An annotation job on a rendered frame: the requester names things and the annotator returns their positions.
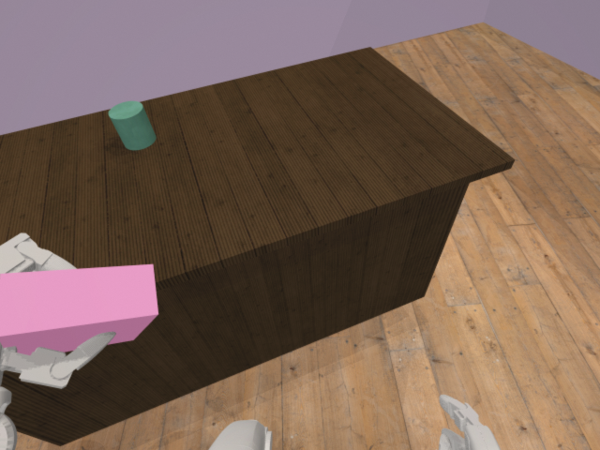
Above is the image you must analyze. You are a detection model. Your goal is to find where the robot left hand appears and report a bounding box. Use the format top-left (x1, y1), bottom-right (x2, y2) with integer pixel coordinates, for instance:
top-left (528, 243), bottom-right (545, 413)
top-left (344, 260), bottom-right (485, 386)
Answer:
top-left (0, 233), bottom-right (116, 389)

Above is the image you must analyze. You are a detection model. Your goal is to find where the robot right hand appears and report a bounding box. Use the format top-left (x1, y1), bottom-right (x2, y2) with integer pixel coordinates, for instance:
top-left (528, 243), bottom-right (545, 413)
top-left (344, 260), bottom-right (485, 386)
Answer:
top-left (436, 395), bottom-right (501, 450)

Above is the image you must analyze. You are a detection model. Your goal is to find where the table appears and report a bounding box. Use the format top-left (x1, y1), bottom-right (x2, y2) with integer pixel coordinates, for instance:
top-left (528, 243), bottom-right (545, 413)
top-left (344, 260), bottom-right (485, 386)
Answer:
top-left (0, 47), bottom-right (515, 446)

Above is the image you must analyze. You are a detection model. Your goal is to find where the left robot thigh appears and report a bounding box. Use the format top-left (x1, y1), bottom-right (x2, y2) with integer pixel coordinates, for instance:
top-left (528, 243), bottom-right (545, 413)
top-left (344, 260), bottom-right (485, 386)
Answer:
top-left (209, 420), bottom-right (273, 450)

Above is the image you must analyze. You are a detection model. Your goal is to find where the sponge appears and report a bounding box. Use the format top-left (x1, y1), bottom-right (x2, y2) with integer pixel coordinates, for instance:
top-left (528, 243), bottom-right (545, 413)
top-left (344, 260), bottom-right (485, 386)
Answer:
top-left (0, 264), bottom-right (158, 355)

